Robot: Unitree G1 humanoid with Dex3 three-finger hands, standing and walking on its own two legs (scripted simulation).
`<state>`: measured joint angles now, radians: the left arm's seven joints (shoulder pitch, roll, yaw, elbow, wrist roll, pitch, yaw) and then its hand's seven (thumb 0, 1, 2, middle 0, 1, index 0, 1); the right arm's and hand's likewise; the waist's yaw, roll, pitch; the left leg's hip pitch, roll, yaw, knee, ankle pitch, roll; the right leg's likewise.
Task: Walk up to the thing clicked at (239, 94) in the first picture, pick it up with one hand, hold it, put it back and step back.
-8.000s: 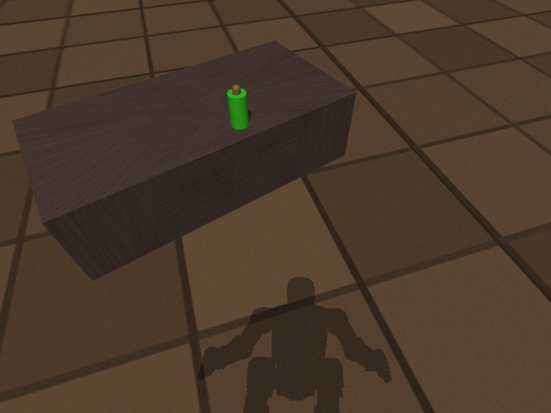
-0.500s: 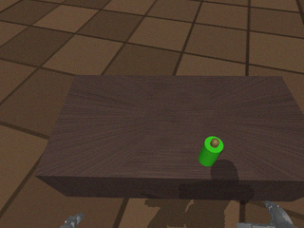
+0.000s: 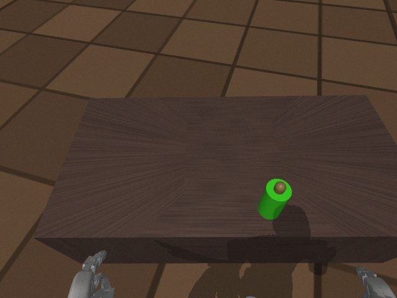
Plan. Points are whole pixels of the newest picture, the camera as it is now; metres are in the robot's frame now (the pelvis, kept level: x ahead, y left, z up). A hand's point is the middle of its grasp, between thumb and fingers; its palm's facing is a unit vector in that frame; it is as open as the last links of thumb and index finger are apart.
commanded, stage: go down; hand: right
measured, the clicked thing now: (274, 197) +0.45 -0.21 -0.26
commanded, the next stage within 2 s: none
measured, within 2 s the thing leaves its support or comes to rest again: neither
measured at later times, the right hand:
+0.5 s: hand out of the picture +0.14 -0.28 -0.11, palm faces +0.06 +0.94 -0.33, open 17.6 cm
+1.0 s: hand out of the picture +0.13 -0.29 -0.10, palm faces +0.09 +0.94 -0.34, open 17.6 cm
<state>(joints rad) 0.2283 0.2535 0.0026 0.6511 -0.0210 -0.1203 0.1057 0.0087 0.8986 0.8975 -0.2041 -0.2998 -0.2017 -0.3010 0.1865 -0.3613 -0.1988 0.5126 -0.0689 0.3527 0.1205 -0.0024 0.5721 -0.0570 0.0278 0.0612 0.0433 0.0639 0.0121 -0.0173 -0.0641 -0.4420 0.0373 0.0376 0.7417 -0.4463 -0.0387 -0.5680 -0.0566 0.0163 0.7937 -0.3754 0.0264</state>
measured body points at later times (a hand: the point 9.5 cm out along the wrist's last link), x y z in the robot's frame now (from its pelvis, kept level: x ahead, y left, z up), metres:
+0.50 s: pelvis +0.00 -0.01 -0.02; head +0.04 -0.02 +0.43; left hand +0.15 +0.25 -0.10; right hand +0.14 -0.33 -0.08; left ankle -0.05 +0.14 -0.71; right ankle +0.01 -0.13 -0.71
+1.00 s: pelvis -0.02 -0.01 -0.03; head +0.02 -0.02 +0.42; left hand +0.14 +0.24 -0.10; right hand +0.12 -0.33 -0.07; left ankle -0.05 +0.14 -0.71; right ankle +0.01 -0.13 -0.71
